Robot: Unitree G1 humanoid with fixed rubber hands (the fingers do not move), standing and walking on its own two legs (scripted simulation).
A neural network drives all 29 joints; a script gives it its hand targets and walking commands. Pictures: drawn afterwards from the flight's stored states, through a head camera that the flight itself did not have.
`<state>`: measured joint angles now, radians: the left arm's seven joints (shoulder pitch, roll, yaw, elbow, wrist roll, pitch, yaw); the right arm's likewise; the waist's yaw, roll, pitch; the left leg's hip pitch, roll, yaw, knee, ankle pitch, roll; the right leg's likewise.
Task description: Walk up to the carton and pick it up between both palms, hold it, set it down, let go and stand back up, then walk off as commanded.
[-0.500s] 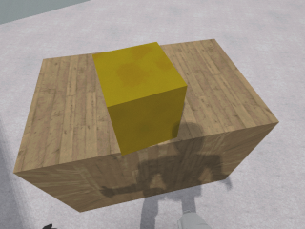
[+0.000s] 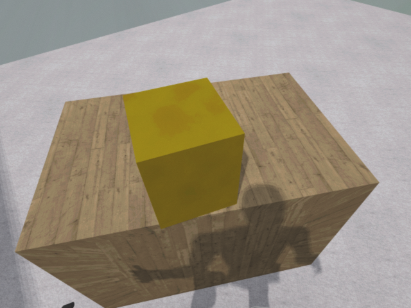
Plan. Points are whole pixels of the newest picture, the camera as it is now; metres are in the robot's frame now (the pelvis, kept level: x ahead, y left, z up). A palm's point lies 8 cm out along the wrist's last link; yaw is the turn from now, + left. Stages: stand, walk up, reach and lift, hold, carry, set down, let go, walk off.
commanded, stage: walk up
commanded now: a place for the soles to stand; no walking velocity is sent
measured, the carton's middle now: (183, 153) +0.46 +0.06 +0.04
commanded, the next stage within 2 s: none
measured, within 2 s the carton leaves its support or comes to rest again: neither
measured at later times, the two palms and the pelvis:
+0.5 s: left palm out of the picture +0.12 +0.31 -0.07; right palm out of the picture +0.04 -0.33 -0.09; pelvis +0.00 +0.00 +0.00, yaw +0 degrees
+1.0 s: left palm out of the picture +0.12 +0.31 -0.08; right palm out of the picture +0.04 -0.33 -0.09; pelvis +0.00 +0.00 +0.00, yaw +0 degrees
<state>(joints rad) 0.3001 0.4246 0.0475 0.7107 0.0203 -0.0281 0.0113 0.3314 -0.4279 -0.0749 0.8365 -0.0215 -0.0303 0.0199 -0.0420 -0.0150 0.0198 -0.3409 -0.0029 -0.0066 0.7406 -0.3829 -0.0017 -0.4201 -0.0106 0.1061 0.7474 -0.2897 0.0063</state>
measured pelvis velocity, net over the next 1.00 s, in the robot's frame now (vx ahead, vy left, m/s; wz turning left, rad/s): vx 0.00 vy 0.00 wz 0.00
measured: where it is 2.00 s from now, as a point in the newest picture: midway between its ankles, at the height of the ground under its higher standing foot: outside the picture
